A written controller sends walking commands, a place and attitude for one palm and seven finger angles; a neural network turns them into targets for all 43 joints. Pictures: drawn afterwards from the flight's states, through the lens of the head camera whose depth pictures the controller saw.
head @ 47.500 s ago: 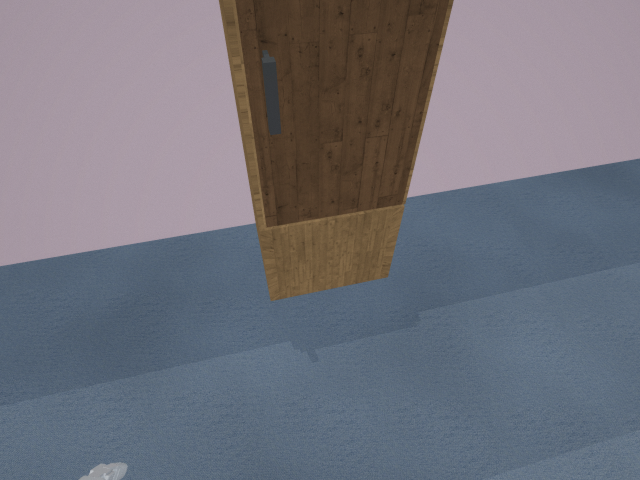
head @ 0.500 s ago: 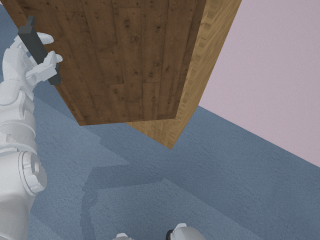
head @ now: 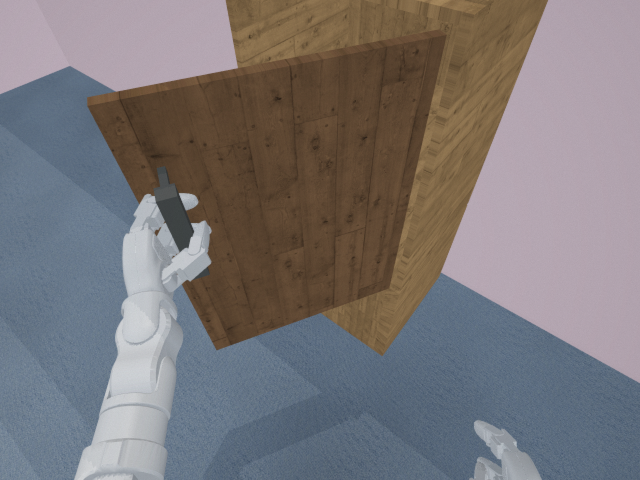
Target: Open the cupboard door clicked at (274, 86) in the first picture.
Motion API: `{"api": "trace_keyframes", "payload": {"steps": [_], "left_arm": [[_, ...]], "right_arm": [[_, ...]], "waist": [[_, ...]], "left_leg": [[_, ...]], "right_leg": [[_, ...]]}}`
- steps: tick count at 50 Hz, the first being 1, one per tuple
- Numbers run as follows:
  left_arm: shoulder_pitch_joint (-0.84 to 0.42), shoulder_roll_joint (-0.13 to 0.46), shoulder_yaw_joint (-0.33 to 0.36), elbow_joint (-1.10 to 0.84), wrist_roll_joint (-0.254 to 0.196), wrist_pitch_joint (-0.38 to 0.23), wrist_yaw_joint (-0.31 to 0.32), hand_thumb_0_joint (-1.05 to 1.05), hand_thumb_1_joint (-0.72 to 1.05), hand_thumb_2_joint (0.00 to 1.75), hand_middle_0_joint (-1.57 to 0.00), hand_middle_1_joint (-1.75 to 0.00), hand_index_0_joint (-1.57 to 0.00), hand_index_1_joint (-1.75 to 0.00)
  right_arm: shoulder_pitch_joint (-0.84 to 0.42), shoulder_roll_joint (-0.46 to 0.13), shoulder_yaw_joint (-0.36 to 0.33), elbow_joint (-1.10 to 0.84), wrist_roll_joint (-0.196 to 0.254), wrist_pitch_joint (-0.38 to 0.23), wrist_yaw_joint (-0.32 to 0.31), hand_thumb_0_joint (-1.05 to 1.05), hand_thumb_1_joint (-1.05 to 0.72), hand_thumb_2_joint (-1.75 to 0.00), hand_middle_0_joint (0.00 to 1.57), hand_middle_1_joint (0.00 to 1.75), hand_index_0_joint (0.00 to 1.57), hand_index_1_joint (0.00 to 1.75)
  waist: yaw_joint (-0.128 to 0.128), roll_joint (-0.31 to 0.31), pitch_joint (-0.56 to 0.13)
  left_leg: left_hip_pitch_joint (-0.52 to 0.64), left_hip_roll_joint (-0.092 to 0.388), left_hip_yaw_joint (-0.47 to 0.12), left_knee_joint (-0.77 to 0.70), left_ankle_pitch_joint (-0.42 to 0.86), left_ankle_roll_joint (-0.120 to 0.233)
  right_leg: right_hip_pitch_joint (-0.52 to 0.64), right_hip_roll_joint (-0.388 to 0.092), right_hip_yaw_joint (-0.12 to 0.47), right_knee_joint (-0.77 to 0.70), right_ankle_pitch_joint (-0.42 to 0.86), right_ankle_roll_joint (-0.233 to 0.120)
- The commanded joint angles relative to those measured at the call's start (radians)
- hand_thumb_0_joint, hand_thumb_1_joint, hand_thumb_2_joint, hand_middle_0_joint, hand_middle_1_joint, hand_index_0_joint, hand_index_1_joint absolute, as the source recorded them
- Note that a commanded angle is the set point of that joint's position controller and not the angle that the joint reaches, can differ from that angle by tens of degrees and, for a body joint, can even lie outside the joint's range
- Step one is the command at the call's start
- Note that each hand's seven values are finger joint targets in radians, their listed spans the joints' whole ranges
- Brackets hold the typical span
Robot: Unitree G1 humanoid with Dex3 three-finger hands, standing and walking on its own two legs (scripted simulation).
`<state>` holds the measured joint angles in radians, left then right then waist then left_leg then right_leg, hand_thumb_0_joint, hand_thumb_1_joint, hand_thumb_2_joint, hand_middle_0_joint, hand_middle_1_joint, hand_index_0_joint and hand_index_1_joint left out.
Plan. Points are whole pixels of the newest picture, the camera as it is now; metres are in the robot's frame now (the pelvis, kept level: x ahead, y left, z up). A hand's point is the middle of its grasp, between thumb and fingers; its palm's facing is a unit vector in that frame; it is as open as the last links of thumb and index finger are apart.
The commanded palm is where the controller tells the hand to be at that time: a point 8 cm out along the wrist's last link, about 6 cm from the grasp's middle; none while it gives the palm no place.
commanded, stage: pull the door open along its arc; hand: left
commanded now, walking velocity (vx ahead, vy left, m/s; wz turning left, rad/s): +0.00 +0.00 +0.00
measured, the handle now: (182, 224) +0.42 +0.20 +0.09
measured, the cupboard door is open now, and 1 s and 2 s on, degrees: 60 79 82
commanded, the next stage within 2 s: open thumb and fingers to let go in 0.42 s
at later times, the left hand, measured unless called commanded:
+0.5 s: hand (263, 319) +0.27 +0.07 +0.10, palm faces +0.43 -0.90 +0.01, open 6.1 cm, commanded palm +0.23 +0.11 +0.09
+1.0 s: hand (260, 306) +0.28 +0.08 +0.11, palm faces +0.42 -0.91 +0.01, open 11.9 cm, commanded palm +0.24 +0.12 +0.09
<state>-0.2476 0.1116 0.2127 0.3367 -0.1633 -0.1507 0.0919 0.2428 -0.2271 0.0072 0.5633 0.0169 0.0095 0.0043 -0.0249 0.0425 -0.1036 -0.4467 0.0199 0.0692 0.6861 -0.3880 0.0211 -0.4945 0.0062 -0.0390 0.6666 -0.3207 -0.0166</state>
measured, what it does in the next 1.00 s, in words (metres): stands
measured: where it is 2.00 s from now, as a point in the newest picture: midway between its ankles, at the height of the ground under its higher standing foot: outside the picture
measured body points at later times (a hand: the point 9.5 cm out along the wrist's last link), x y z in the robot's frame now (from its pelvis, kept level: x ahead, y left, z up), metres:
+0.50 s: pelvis -0.01 -0.03 +0.01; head -0.01 -0.06 +0.45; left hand +0.24 +0.12 +0.10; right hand +0.17 -0.24 -0.10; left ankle -0.03 +0.10 -0.72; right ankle +0.00 -0.11 -0.72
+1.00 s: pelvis -0.03 -0.02 +0.01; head -0.03 -0.05 +0.46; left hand +0.26 +0.12 +0.11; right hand +0.17 -0.22 -0.09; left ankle -0.03 +0.10 -0.72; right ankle +0.00 -0.11 -0.72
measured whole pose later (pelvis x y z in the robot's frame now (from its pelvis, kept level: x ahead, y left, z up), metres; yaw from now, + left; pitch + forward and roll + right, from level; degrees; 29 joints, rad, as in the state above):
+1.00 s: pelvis -0.03 -0.02 +0.01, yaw +4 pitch +0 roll +0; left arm -0.06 -0.10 -0.16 0.11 0.03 -0.03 0.52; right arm 0.16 -0.18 0.03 0.62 -0.05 0.06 -0.05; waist 0.03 0.05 -0.03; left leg -0.30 0.00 0.00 0.62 -0.32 -0.01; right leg -0.33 -0.01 -0.11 0.63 -0.30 -0.05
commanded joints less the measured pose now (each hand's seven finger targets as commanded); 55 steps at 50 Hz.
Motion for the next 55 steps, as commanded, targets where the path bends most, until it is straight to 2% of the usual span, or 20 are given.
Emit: {"api": "trace_keyframes", "payload": {"steps": [1,4,5,7,9,10,12,15,24,25,26,28,32,34,37,39,43,46,48,55], "left_arm": [[-0.153,0.162,0.065,-0.283,0.087,-0.035,0.219,0.0,0.9,0.9,-0.4,-1.35,-0.4,-1.35],[-0.161,0.086,-0.024,-0.357,0.123,-0.022,0.27,0.0,0.9,0.9,-0.4,-1.35,-0.4,-1.35],[-0.137,0.069,-0.042,-0.373,0.13,-0.017,0.282,0.0,0.9,0.9,-0.4,-1.35,-0.4,-1.35],[-0.096,0.013,-0.089,-0.429,0.128,-0.006,0.306,0.0,0.9,0.9,-0.4,-1.35,-0.4,-1.35],[-0.045,-0.031,-0.136,-0.476,0.134,0.005,0.324,0.0,0.9,0.9,-0.4,-1.35,-0.4,-1.35],[-0.023,-0.042,-0.145,-0.482,0.138,0.012,0.34,0.0,0.9,0.9,-0.4,-1.35,-0.4,-1.35],[0.01,-0.078,-0.193,-0.54,0.151,0.019,0.361,0.0,0.9,0.9,-0.4,-1.35,-0.4,-1.35],[0.085,-0.118,-0.257,-0.573,0.179,0.035,0.381,0.0,0.9,0.9,-0.4,-1.35,-0.4,-1.35],[0.208,-0.246,-0.441,-0.687,0.234,0.041,0.425,0.0,0.9,0.9,-0.4,-1.35,-0.4,-1.35],[0.175,-0.226,-0.434,-0.662,0.245,0.043,0.435,0.0,0.9,0.9,-0.4,-1.35,-0.4,-1.35],[0.069,-0.192,-0.409,-0.644,0.254,0.041,0.448,0.0,0.9,0.9,-0.4,-1.35,-0.4,-1.35],[0.04,-0.194,-0.396,-0.616,0.247,0.037,0.456,0.0,0.76,0.84,-0.39,-1.34,-0.39,-1.34],[0.052,-0.213,-0.401,-0.58,0.234,0.034,0.441,0.0,0.48,0.72,-0.37,-1.3,-0.37,-1.3],[0.057,-0.233,-0.411,-0.56,0.223,0.036,0.429,0.0,0.34,0.66,-0.36,-1.29,-0.36,-1.29],[-0.001,-0.224,-0.4,-0.506,0.215,0.051,0.416,0.0,0.13,0.57,-0.35,-1.27,-0.35,-1.27],[-0.008,-0.212,-0.378,-0.488,0.211,0.058,0.415,0.0,-0.01,0.51,-0.33,-1.25,-0.33,-1.25],[-0.077,-0.214,-0.376,-0.462,0.214,0.065,0.42,0.0,-0.29,0.39,-0.32,-1.22,-0.32,-1.22],[-0.067,-0.243,-0.389,-0.437,0.212,0.068,0.428,0.0,-0.5,0.3,-0.3,-1.2,-0.3,-1.2],[-0.083,-0.22,-0.368,-0.431,0.214,0.068,0.432,0.0,-0.5,0.3,-0.3,-1.2,-0.3,-1.2],[-0.113,-0.233,-0.372,-0.396,0.216,0.079,0.443,0.0,-0.5,0.3,-0.24,-0.85,-0.24,-0.85]], "right_arm": [[-0.049,-0.099,-0.038,-0.113,-0.02,-0.027,-0.016,0.0,-0.9,-0.9,0.2,0.3,0.2,0.3],[-0.084,-0.085,-0.031,-0.113,-0.029,-0.015,-0.026,0.0,-0.9,-0.9,0.2,0.3,0.2,0.3],[-0.089,-0.083,-0.031,-0.117,-0.033,-0.013,-0.031,0.0,-0.9,-0.9,0.2,0.3,0.2,0.3],[-0.117,-0.072,-0.027,-0.122,-0.035,-0.009,-0.034,0.0,-0.9,-0.9,0.2,0.3,0.2,0.3],[-0.132,-0.064,-0.023,-0.125,-0.041,-0.008,-0.037,0.0,-0.9,-0.9,0.2,0.3,0.2,0.3],[-0.14,-0.064,-0.023,-0.127,-0.043,-0.005,-0.04,0.0,-0.9,-0.9,0.2,0.3,0.2,0.3],[-0.159,-0.057,-0.02,-0.13,-0.048,-0.005,-0.041,0.0,-0.9,-0.9,0.2,0.3,0.2,0.3],[-0.171,-0.051,-0.019,-0.13,-0.055,-0.003,-0.043,0.0,-0.9,-0.9,0.2,0.3,0.2,0.3],[-0.195,-0.033,-0.021,-0.143,-0.068,-0.024,-0.031,0.0,-0.9,-0.9,0.2,0.3,0.2,0.3],[-0.194,-0.037,-0.021,-0.133,-0.069,-0.024,-0.033,0.0,-0.9,-0.9,0.2,0.3,0.2,0.3],[-0.203,-0.039,-0.018,-0.119,-0.071,-0.02,-0.04,0.0,-0.9,-0.9,0.2,0.3,0.2,0.3],[-0.212,-0.033,-0.016,-0.113,-0.074,-0.022,-0.048,0.0,-0.9,-0.9,0.2,0.3,0.2,0.3],[-0.211,-0.028,-0.015,-0.108,-0.069,-0.019,-0.052,0.0,-0.9,-0.9,0.2,0.3,0.2,0.3],[-0.21,-0.029,-0.012,-0.11,-0.068,-0.018,-0.051,0.0,-0.9,-0.9,0.2,0.3,0.2,0.3],[-0.22,-0.035,-0.008,-0.109,-0.065,-0.01,-0.056,0.0,-0.9,-0.9,0.2,0.3,0.2,0.3],[-0.225,-0.033,-0.007,-0.11,-0.066,-0.008,-0.06,0.0,-0.9,-0.9,0.2,0.3,0.2,0.3],[-0.231,-0.033,-0.004,-0.104,-0.064,0.0,-0.062,0.0,-0.9,-0.9,0.2,0.3,0.2,0.3],[-0.23,-0.03,-0.004,-0.107,-0.064,0.001,-0.057,0.0,-0.9,-0.9,0.2,0.3,0.2,0.3],[-0.229,-0.034,-0.006,-0.105,-0.066,0.005,-0.058,0.0,-0.9,-0.9,0.2,0.3,0.2,0.3],[-0.228,-0.035,-0.004,-0.104,-0.062,0.017,-0.055,0.0,-0.9,-0.9,0.2,0.3,0.2,0.3]], "waist": [[0.058,-0.063,-0.24],[0.052,-0.039,-0.223],[0.051,-0.077,-0.22],[0.057,-0.051,-0.213],[0.059,-0.064,-0.204],[0.055,-0.104,-0.186],[0.055,-0.075,-0.172],[0.047,-0.106,-0.14],[0.042,-0.113,-0.119],[0.029,-0.142,-0.099],[0.017,-0.138,-0.078],[0.025,-0.134,-0.088],[0.036,-0.12,-0.12],[0.038,-0.127,-0.114],[0.033,-0.144,-0.079],[0.042,-0.165,-0.082],[0.039,-0.134,-0.079],[0.045,-0.125,-0.083],[0.047,-0.132,-0.094],[0.046,-0.12,-0.08]], "left_leg": [[0.06,-0.017,-0.041,-0.091,0.334,-0.012],[0.088,-0.019,-0.041,-0.102,0.314,-0.013],[0.093,-0.018,-0.046,-0.103,0.309,-0.01],[0.112,-0.021,-0.042,-0.109,0.318,-0.011],[0.125,-0.022,-0.044,-0.113,0.315,-0.012],[0.124,-0.02,-0.05,-0.116,0.304,-0.01],[0.139,-0.023,-0.047,-0.12,0.293,-0.01],[0.148,-0.022,-0.052,-0.118,0.282,-0.007],[0.167,-0.031,-0.063,-0.091,0.261,-0.003],[0.158,-0.031,-0.068,-0.084,0.246,-0.002],[0.15,-0.033,-0.07,-0.081,0.22,-0.001],[0.152,-0.04,-0.069,-0.073,0.194,0.001],[0.159,-0.04,-0.071,-0.086,0.215,-0.001],[0.155,-0.041,-0.071,-0.092,0.214,-0.002],[0.146,-0.041,-0.073,-0.102,0.178,-0.001],[0.149,-0.044,-0.072,-0.105,0.17,0.002],[0.156,-0.042,-0.075,-0.117,0.166,0.0],[0.158,-0.041,-0.077,-0.127,0.16,-0.001],[0.154,-0.04,-0.074,-0.127,0.164,-0.001],[0.149,-0.033,-0.085,-0.142,0.161,-0.005]], "right_leg": [[0.275,-0.006,0.006,-0.059,0.358,-0.008],[0.283,-0.013,0.01,-0.077,0.342,-0.011],[0.298,-0.014,0.011,-0.089,0.338,-0.009],[0.312,-0.018,0.015,-0.099,0.355,-0.01],[0.326,-0.022,0.014,-0.106,0.355,-0.01],[0.329,-0.023,0.013,-0.119,0.341,-0.008],[0.326,-0.029,0.02,-0.129,0.331,-0.006],[0.322,-0.034,0.025,-0.143,0.321,-0.004],[0.3,-0.051,0.04,-0.154,0.297,0.001],[0.281,-0.053,0.044,-0.163,0.271,0.001],[0.25,-0.057,0.05,-0.172,0.219,0.001],[0.245,-0.063,0.067,-0.193,0.159,0.003],[0.267,-0.058,0.051,-0.17,0.205,-0.001],[0.27,-0.057,0.043,-0.169,0.21,0.0],[0.248,-0.059,0.049,-0.194,0.136,0.002],[0.256,-0.06,0.058,-0.214,0.11,0.003],[0.245,-0.057,0.049,-0.211,0.086,-0.004],[0.243,-0.051,0.033,-0.203,0.072,-0.008],[0.247,-0.049,0.032,-0.199,0.081,-0.008],[0.237,-0.037,0.012,-0.188,0.066,-0.017]]}}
